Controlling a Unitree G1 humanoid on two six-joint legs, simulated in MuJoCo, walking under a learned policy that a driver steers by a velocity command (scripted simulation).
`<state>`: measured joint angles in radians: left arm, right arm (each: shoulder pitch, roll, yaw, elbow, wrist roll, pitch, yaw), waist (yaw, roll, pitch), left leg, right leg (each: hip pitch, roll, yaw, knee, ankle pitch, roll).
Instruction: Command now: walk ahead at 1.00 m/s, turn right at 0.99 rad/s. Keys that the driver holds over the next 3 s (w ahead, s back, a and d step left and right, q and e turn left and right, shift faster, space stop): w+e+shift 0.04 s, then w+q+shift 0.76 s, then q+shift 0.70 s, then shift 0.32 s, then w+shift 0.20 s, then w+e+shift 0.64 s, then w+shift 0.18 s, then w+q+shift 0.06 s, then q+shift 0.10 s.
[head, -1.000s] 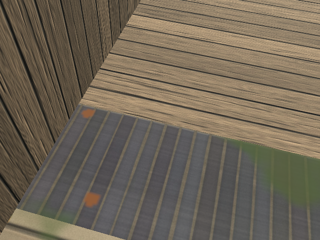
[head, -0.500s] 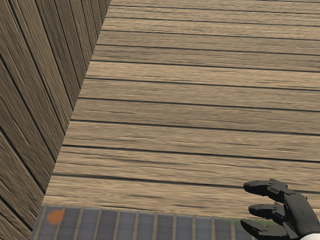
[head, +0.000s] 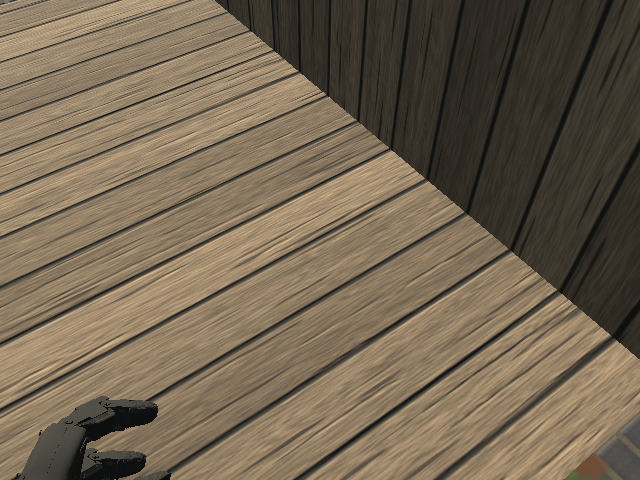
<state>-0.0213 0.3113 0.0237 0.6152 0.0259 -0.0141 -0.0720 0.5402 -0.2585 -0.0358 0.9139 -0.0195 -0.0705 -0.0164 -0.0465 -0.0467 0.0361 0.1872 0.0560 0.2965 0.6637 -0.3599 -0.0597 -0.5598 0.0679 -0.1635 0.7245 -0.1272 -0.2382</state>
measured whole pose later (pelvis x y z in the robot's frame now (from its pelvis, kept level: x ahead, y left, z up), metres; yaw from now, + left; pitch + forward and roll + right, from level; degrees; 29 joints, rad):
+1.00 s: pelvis +0.95 +0.09 +0.03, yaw +32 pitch +2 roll +0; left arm 0.11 0.28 0.01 0.65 0.05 -0.09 0.02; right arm 0.30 -0.39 -0.10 0.79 -0.01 -0.01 0.00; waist -0.05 0.04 0.07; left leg -0.39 -0.10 -0.06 1.27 -0.45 0.03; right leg -0.40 -0.06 -0.06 0.54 -0.17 0.03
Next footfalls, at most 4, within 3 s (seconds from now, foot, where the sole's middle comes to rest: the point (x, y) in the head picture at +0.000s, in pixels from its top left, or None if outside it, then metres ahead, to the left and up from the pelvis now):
0.44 left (267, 398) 0.65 0.11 -0.74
0.88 right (300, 237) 1.11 0.03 -0.74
1.30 left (191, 225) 1.16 0.31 -0.74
1.68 right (236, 181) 1.32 0.20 -0.74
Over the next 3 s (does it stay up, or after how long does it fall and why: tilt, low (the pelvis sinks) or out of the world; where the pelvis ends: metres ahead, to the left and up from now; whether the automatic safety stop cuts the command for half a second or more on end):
stays up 1.65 0.77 0.02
